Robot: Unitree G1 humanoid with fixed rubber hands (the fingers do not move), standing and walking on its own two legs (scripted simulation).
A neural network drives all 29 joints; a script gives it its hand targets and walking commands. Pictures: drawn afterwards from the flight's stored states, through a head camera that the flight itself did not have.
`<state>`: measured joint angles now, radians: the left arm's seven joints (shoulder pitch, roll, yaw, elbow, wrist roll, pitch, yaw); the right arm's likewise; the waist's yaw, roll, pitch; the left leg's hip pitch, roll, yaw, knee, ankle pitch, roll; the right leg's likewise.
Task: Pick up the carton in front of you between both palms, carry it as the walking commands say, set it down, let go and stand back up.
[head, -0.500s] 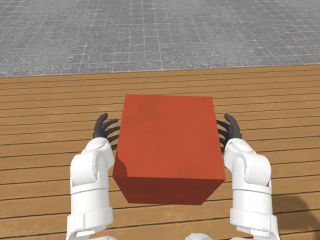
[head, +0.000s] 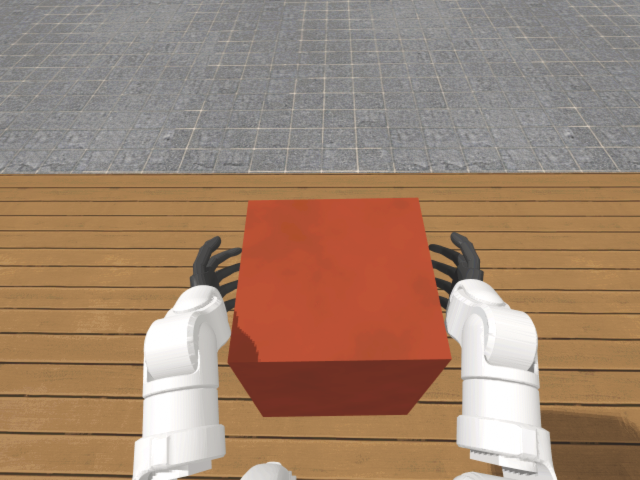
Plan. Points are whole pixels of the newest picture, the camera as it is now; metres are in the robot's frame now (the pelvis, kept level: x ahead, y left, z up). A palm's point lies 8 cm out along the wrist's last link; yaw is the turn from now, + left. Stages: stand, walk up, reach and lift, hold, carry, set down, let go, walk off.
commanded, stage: carry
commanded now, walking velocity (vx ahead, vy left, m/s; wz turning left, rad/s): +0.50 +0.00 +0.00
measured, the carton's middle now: (334, 316) +0.33 +0.02 +0.00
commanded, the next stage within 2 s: none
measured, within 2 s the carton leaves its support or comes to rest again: neither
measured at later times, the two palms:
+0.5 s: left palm (241, 150) +0.63 +0.19 +0.04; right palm (416, 157) +0.61 -0.12 +0.04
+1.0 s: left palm (275, 89) +0.90 +0.16 +0.00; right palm (408, 86) +0.92 -0.14 -0.01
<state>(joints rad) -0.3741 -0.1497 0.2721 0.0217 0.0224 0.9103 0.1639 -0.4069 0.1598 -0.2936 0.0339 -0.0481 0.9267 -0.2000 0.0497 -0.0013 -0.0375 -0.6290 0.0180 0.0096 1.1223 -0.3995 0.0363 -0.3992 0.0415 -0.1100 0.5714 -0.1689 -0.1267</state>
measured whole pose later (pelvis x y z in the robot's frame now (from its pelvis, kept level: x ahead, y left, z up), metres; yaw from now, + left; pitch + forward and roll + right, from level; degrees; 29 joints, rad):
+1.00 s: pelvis +0.59 +0.00 -0.07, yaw +0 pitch +5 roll +1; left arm -0.38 -0.15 0.27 0.03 0.02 0.90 0.17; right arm -0.41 0.16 -0.29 0.05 -0.04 0.92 -0.20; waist 0.05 0.00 -0.04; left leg -0.64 0.02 0.01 1.12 -0.40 0.04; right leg -0.41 0.04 -0.11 0.58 -0.17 -0.13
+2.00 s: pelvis +1.17 +0.01 -0.13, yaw +0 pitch +5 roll +1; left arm -0.38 -0.15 0.28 0.04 0.03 0.92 0.17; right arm -0.42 0.16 -0.30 0.06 -0.05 0.93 -0.20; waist 0.04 0.00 -0.05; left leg -0.61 0.01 0.01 1.15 -0.41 0.04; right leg -0.42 0.04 -0.11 0.58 -0.15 -0.13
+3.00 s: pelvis +1.76 +0.02 -0.18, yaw +0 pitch +5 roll +1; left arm -0.39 -0.16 0.28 0.05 0.05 0.91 0.17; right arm -0.42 0.15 -0.29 0.06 -0.05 0.93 -0.19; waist 0.03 0.01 -0.04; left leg -0.58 0.01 0.02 1.19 -0.41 0.02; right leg -0.42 0.04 -0.12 0.52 -0.20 -0.11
